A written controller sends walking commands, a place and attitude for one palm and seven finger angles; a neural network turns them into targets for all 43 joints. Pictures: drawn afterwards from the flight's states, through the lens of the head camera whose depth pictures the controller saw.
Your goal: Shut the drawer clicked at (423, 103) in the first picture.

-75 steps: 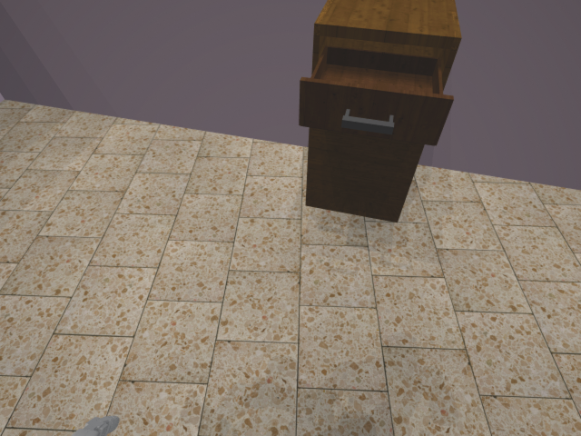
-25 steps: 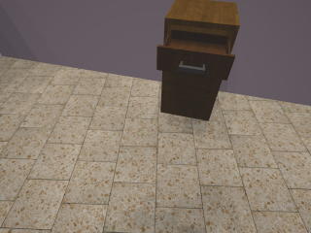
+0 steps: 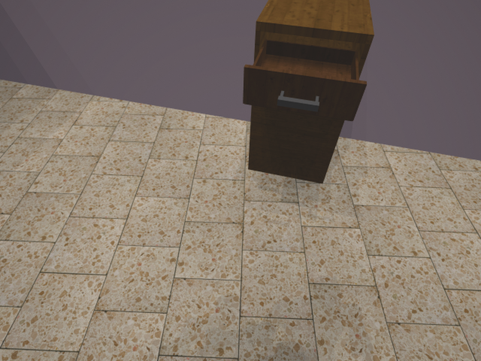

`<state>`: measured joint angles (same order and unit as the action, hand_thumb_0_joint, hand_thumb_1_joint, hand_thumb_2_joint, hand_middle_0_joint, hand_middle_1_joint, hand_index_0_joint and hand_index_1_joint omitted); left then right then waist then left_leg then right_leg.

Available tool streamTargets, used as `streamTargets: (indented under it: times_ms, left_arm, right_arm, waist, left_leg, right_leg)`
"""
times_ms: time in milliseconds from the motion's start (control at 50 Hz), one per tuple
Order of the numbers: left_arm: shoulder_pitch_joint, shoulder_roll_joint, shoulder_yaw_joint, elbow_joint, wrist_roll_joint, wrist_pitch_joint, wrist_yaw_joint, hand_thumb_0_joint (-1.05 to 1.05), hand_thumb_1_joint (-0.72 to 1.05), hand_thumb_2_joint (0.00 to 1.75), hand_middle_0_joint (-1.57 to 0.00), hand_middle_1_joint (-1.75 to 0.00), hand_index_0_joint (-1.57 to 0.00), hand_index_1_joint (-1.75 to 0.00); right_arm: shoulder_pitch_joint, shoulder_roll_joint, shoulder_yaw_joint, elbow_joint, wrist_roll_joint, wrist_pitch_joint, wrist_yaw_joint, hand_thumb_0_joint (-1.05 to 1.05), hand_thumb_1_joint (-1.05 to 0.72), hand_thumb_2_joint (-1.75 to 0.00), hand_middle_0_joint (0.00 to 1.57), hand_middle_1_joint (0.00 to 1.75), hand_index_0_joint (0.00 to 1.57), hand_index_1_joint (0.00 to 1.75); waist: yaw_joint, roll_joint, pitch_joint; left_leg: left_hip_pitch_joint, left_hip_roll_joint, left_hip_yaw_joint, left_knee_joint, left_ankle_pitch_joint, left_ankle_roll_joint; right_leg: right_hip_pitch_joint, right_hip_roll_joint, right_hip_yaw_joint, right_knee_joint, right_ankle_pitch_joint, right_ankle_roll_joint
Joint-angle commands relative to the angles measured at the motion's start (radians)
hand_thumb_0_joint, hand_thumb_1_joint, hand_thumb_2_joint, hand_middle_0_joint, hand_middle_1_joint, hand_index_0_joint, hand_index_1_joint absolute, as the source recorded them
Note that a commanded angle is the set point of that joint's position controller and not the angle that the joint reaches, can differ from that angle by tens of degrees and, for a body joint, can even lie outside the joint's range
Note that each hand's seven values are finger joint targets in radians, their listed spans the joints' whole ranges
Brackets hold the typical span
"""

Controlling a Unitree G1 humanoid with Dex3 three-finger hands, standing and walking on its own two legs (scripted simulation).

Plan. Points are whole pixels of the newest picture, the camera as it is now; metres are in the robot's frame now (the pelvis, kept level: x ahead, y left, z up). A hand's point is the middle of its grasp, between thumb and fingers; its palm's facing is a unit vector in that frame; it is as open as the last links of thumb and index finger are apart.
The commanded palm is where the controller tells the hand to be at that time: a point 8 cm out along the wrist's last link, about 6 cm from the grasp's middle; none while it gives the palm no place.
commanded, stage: walk to a spot facing it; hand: left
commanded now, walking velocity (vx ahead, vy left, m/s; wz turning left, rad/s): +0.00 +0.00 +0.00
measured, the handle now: (298, 100) +0.90 -0.14 -0.06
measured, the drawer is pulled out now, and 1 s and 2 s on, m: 0.30 0.30 0.30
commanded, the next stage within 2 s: none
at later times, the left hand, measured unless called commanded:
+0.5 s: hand out of the picture +0.06 +0.17 -0.18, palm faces -0.14 -0.95 -0.28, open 7.4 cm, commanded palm none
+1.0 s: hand out of the picture +0.15 +0.15 -0.17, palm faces -0.31 -0.93 -0.22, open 7.4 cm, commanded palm none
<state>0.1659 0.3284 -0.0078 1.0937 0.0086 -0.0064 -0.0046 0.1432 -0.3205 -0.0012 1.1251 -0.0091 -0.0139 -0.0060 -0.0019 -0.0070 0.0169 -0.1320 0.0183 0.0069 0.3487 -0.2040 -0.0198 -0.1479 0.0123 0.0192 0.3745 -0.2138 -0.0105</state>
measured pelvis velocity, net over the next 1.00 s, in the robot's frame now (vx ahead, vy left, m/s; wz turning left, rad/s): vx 0.14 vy -0.04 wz -0.46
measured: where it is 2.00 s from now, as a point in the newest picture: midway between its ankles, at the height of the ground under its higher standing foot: (263, 330)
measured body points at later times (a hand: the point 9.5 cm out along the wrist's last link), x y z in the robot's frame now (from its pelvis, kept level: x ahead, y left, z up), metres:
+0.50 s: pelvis -0.01 -0.03 -0.03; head +0.01 -0.06 +0.42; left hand +0.07 +0.22 -0.16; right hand +0.01 -0.29 -0.19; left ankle -0.02 +0.12 -0.71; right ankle -0.01 -0.10 -0.75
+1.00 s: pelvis +0.14 -0.04 -0.01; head +0.16 -0.06 +0.44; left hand +0.17 +0.19 -0.15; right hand +0.18 -0.31 -0.14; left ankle +0.27 +0.05 -0.70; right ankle -0.01 -0.09 -0.75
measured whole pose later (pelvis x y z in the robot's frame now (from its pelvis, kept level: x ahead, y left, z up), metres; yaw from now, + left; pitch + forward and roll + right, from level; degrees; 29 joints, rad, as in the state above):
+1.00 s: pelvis +0.14 -0.04 -0.01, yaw -26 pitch +2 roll -1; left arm 0.50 0.15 0.04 1.01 0.03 -0.06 0.02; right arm 0.10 -0.19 -0.06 0.91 -0.02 0.00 0.02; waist 0.08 0.02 0.00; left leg -0.60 0.07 0.01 0.88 -0.24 -0.07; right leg 0.01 0.11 0.25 0.30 -0.32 -0.08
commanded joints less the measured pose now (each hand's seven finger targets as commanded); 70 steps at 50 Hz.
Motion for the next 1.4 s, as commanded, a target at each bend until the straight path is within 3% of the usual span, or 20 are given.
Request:
streamTargets:
  times_ms: [0, 240, 320, 380, 400, 420, 440, 500, 580, 820, 960, 1000, 1040, 1060, 1080, 1100, 1120, 1160, 1220, 1380]
  left_arm:
    - [-0.033, 0.194, 0.045, -0.057, 0.001, -0.025, 0.018, 0.0, 0.9, 0.9, -0.2, -0.3, -0.2, -0.3]
    - [0.042, 0.091, 0.064, -0.141, 0.009, 0.036, 0.01, 0.0, 0.9, 0.9, -0.2, -0.3, -0.2, -0.3]
    - [0.059, 0.039, 0.075, -0.189, 0.011, 0.048, 0.0, 0.0, 0.9, 0.9, -0.2, -0.3, -0.2, -0.3]
    - [0.188, 0.026, 0.088, -0.174, 0.016, 0.039, -0.019, 0.0, 0.9, 0.9, -0.2, -0.3, -0.2, -0.3]
    - [0.26, 0.069, 0.101, -0.153, 0.024, 0.03, -0.017, 0.0, 0.9, 0.9, -0.2, -0.3, -0.2, -0.3]
    - [0.321, 0.186, 0.122, -0.154, 0.032, 0.011, 0.001, 0.0, 0.9, 0.9, -0.2, -0.3, -0.2, -0.3]
    - [0.343, 0.179, 0.119, -0.164, 0.012, 0.01, 0.017, 0.0, 0.9, 0.9, -0.2, -0.3, -0.2, -0.3]
    - [0.187, 0.083, 0.101, -0.203, 0.007, -0.017, 0.014, 0.0, 0.9, 0.9, -0.2, -0.3, -0.2, -0.3]
    - [0.262, 0.039, 0.099, -0.179, 0.004, -0.053, 0.01, 0.0, 0.9, 0.9, -0.2, -0.3, -0.2, -0.3]
    - [0.413, -0.007, 0.094, -0.12, 0.015, -0.073, 0.026, 0.0, 0.9, 0.9, -0.2, -0.3, -0.2, -0.3]
    - [0.384, 0.015, 0.099, -0.121, 0.024, -0.067, 0.046, 0.0, 0.9, 0.9, -0.2, -0.3, -0.2, -0.3]
    - [0.325, 0.042, 0.109, -0.14, 0.025, -0.063, 0.044, 0.0, 0.9, 0.9, -0.2, -0.3, -0.2, -0.3]
    - [0.267, 0.052, 0.122, -0.155, 0.012, -0.07, 0.038, 0.0, 0.9, 0.9, -0.2, -0.3, -0.2, -0.3]
    - [0.291, 0.01, 0.125, -0.163, -0.003, -0.07, 0.026, 0.0, 0.9, 0.9, -0.2, -0.3, -0.2, -0.3]
    - [0.331, -0.054, 0.116, -0.175, -0.012, -0.067, 0.01, 0.0, 0.9, 0.9, -0.2, -0.3, -0.2, -0.3]
    - [0.309, -0.03, 0.118, -0.181, -0.007, -0.063, 0.01, 0.0, 0.9, 0.9, -0.2, -0.3, -0.2, -0.3]
    - [0.282, -0.02, 0.121, -0.179, 0.004, -0.054, 0.008, 0.0, 0.9, 0.9, -0.2, -0.3, -0.2, -0.3]
    - [0.229, -0.044, 0.122, -0.179, 0.021, -0.025, -0.014, 0.0, 0.9, 0.9, -0.2, -0.3, -0.2, -0.3]
    - [0.267, -0.088, 0.109, -0.169, 0.019, 0.019, -0.022, 0.0, 0.9, 0.9, -0.2, -0.3, -0.2, -0.3]
    - [0.097, -0.094, 0.102, -0.217, 0.023, 0.058, -0.019, 0.0, 0.9, 0.9, -0.2, -0.3, -0.2, -0.3]
  right_arm:
    - [-0.041, -0.194, -0.034, -0.059, 0.0, -0.027, -0.014, 0.0, -0.9, -0.9, 0.2, 0.3, 0.2, 0.3]
    - [0.037, -0.131, -0.068, -0.149, -0.006, 0.012, -0.033, 0.0, -0.9, -0.9, 0.2, 0.3, 0.2, 0.3]
    - [0.023, -0.134, -0.088, -0.192, -0.01, 0.006, -0.03, 0.0, -0.9, -0.9, 0.2, 0.3, 0.2, 0.3]
    - [-0.038, -0.128, -0.091, -0.219, -0.014, 0.01, -0.02, 0.0, -0.9, -0.9, 0.2, 0.3, 0.2, 0.3]
    - [-0.052, -0.09, -0.085, -0.231, -0.01, 0.019, -0.012, 0.0, -0.9, -0.9, 0.2, 0.3, 0.2, 0.3]
    - [-0.06, 0.004, -0.063, -0.28, -0.003, 0.021, -0.003, 0.0, -0.9, -0.9, 0.2, 0.3, 0.2, 0.3]
    - [-0.125, -0.042, -0.071, -0.31, -0.013, 0.016, -0.002, 0.0, -0.9, -0.9, 0.2, 0.3, 0.2, 0.3]
    - [-0.049, -0.046, -0.086, -0.258, -0.015, 0.0, 0.014, 0.0, -0.9, -0.9, 0.2, 0.3, 0.2, 0.3]
    - [0.014, -0.002, -0.087, -0.229, -0.021, -0.007, 0.019, 0.0, -0.9, -0.9, 0.2, 0.3, 0.2, 0.3]
    - [-0.145, 0.036, -0.078, -0.314, -0.017, -0.024, 0.019, 0.0, -0.9, -0.9, 0.2, 0.3, 0.2, 0.3]
    - [-0.211, 0.067, -0.069, -0.374, 0.0, -0.044, 0.026, 0.0, -0.9, -0.9, 0.2, 0.3, 0.2, 0.3]
    - [-0.14, 0.062, -0.071, -0.368, 0.005, -0.051, 0.021, 0.0, -0.9, -0.9, 0.2, 0.3, 0.2, 0.3]
    - [0.142, 0.007, -0.083, -0.289, 0.003, -0.061, -0.006, 0.0, -0.9, -0.9, 0.2, 0.3, 0.2, 0.3]
    - [0.301, -0.086, -0.105, -0.244, -0.009, -0.065, -0.021, 0.0, -0.9, -0.9, 0.2, 0.3, 0.2, 0.3]
    - [0.377, -0.179, -0.115, -0.229, -0.01, -0.067, -0.022, 0.0, -0.9, -0.9, 0.2, 0.3, 0.2, 0.3]
    - [0.305, -0.137, -0.096, -0.253, -0.006, -0.052, -0.02, 0.0, -0.9, -0.9, 0.2, 0.3, 0.2, 0.3]
    - [0.207, -0.065, -0.083, -0.271, -0.008, -0.05, -0.016, 0.0, -0.9, -0.9, 0.2, 0.3, 0.2, 0.3]
    - [0.117, 0.038, -0.046, -0.273, -0.008, -0.066, -0.023, 0.0, -0.9, -0.9, 0.2, 0.3, 0.2, 0.3]
    - [0.13, 0.063, -0.037, -0.241, -0.008, -0.078, -0.031, 0.0, -0.9, -0.9, 0.2, 0.3, 0.2, 0.3]
    - [0.26, 0.041, -0.041, -0.184, -0.004, -0.061, -0.043, 0.0, -0.9, -0.9, 0.2, 0.3, 0.2, 0.3]
  waist:
    - [0.004, 0.017, -0.055]
    - [-0.002, 0.075, -0.021]
    - [0.011, 0.192, -0.012]
    - [0.083, 0.13, -0.058]
    - [0.124, -0.048, -0.039]
    - [0.141, -0.416, 0.008]
    - [0.144, -0.285, 0.07]
    - [0.033, -0.078, 0.107]
    - [0.025, -0.05, 0.002]
    - [0.074, -0.076, 0.042]
    - [0.079, -0.129, 0.074]
    - [0.035, -0.14, 0.052]
    - [-0.091, -0.1, -0.079]
    - [-0.134, 0.047, -0.217]
    - [-0.111, 0.328, -0.276]
    - [-0.079, 0.21, -0.189]
    - [-0.031, 0.104, -0.061]
    - [0.02, 0.174, 0.071]
    - [0.061, 0.163, 0.027]
    - [0.019, 0.131, -0.009]
  left_leg:
    - [0.024, 0.108, -0.086, -0.043, 0.172, 0.037]
    - [0.037, 0.204, -0.034, 0.045, 0.153, 0.059]
    - [0.01, 0.349, -0.067, 0.016, 0.337, 0.174]
    - [-0.139, 0.3, 0.035, 0.159, -0.046, 0.106]
    - [-0.297, 0.187, 0.118, 0.374, -0.276, 0.038]
    - [-0.588, 0.014, 0.162, 0.735, -0.492, -0.034]
    - [-0.606, 0.027, -0.008, 0.814, -0.416, -0.019]
    - [-0.544, 0.086, -0.042, 0.848, -0.116, -0.014]
    - [-0.546, 0.079, -0.021, 0.814, 0.016, -0.036]
    - [-0.713, 0.083, -0.022, 0.686, 0.011, -0.06]
    - [-0.535, 0.036, 0.006, 0.455, -0.063, -0.029]
    - [-0.352, 0.003, 0.028, 0.33, -0.099, -0.01]
    - [0.07, -0.019, 0.023, 0.157, 0.045, 0.015]
    - [0.347, 0.166, -0.146, 0.14, 0.055, 0.054]
    - [0.425, 0.472, -0.525, 0.046, 0.164, 0.154]
    - [0.274, 0.516, -0.625, -0.04, 0.147, 0.217]
    - [0.112, 0.464, -0.476, -0.072, 0.058, 0.217]
    - [-0.12, 0.356, -0.257, -0.097, 0.163, 0.142]
    - [-0.115, 0.284, -0.005, -0.042, 0.541, 0.098]
    - [0.053, 0.276, 0.104, 0.006, 0.771, 0.047]
  right_leg:
    - [0.009, -0.129, 0.099, -0.048, 0.19, -0.024]
    - [-0.201, -0.039, 0.108, 0.213, 0.198, -0.011]
    - [-0.257, -0.023, -0.005, 0.47, -0.275, 0.018]
    - [-0.026, -0.038, -0.039, 0.274, -0.169, 0.005]
    - [0.086, -0.076, 0.064, 0.094, -0.171, -0.017]
    - [0.124, -0.341, 0.591, -0.163, -0.292, -0.113]
    - [0.021, -0.377, 0.697, -0.255, -0.327, -0.162]
    - [-0.074, -0.261, 0.521, -0.226, -0.372, -0.151]
    - [0.059, -0.179, 0.35, -0.163, -0.045, -0.137]
    - [0.217, -0.193, 0.437, -0.129, 0.235, -0.209]
    - [0.174, -0.177, 0.432, -0.057, 0.496, -0.186]
    - [0.101, -0.158, 0.412, 0.006, 0.581, -0.168]
    - [-0.054, -0.064, 0.349, 0.271, 0.627, -0.109]
    - [-0.208, 0.029, 0.258, 0.53, 0.336, -0.075]
    - [-0.414, 0.122, 0.111, 0.853, -0.33, -0.016]
    - [-0.45, 0.058, 0.131, 0.977, -0.329, -0.022]
    - [-0.464, 0.005, 0.096, 1.015, -0.263, -0.015]
    - [-0.431, -0.055, 0.06, 1.013, -0.135, 0.003]
    - [-0.396, -0.058, 0.017, 0.963, -0.078, 0.026]
    - [-0.521, -0.057, -0.02, 0.861, 0.035, 0.052]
